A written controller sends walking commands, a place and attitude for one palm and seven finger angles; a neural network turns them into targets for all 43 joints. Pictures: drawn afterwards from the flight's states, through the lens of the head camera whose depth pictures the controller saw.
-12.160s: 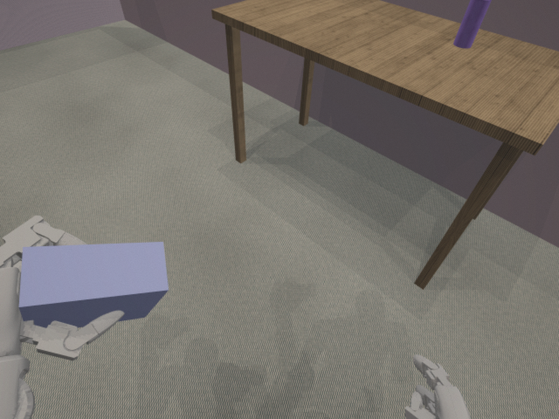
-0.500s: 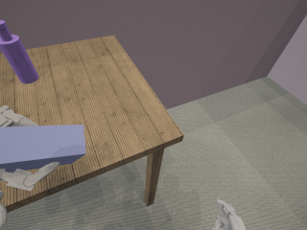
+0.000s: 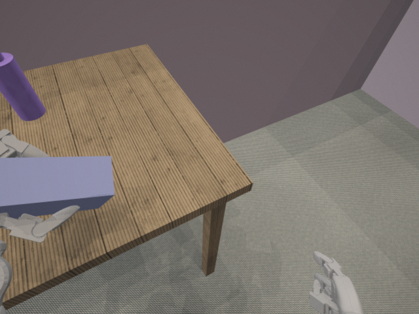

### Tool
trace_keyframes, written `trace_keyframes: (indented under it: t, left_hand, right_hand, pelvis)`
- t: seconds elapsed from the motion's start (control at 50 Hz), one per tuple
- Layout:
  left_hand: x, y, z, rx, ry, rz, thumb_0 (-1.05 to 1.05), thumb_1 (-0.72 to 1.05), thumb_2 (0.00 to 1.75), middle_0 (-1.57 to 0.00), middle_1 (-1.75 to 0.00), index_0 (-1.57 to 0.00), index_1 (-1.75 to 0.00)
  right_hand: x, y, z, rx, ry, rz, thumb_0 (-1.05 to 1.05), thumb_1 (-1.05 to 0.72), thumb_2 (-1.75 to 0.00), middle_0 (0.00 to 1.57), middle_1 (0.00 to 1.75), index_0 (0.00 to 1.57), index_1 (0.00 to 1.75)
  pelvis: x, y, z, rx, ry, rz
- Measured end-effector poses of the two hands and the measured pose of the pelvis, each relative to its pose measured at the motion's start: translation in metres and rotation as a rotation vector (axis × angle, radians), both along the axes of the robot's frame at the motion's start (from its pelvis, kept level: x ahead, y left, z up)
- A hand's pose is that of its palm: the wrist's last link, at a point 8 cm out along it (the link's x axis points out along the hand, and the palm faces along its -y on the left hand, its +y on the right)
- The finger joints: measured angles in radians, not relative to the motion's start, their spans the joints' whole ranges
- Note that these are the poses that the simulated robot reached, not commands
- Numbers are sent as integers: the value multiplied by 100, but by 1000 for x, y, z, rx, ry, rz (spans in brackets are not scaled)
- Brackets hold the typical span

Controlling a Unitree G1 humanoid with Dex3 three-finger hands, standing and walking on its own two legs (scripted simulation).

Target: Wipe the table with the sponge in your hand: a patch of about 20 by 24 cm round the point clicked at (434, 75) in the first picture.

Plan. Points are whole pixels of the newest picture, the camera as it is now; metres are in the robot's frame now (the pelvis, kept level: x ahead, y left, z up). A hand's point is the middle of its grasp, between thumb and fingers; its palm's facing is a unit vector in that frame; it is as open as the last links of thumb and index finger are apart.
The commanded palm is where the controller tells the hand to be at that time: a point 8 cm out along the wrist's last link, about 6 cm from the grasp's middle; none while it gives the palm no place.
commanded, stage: come to a stop and stand still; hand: left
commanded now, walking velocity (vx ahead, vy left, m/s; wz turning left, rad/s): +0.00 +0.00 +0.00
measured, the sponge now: (74, 187) +0.26 +0.22 +0.16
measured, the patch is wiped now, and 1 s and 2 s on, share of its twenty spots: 0.00 0.00 0.00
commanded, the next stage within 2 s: look again from close up in 0.54 s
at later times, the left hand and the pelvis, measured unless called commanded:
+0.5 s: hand (19, 196) +0.24 +0.29 +0.16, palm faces +0.37 -0.84 -0.40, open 9.7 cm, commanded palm +0.17 +0.32 +0.18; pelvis +0.02 +0.04 +0.00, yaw +1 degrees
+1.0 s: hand (12, 214) +0.21 +0.28 +0.16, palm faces +0.40 -0.83 -0.38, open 9.7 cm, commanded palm +0.15 +0.31 +0.18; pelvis +0.00 +0.03 +0.00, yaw +2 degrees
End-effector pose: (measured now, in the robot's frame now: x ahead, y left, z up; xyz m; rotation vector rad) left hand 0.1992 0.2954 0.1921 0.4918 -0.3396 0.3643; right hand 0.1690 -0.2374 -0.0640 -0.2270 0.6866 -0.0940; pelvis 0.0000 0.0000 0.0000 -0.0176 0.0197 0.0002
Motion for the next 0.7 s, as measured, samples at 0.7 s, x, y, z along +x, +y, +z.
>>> trace_keyframes:
  t: [0.7]
  left_hand:
    - [-22, 37, -17, -40, 63, 14, -1, -46, 101, -79, -134, -79, -135]
  right_hand:
    - [19, 61, 6, -12, -5, 52, 1, -91, -90, 20, 30, 21, 30]
  pelvis:
    - [8, 36, 0, -15, -28, 34]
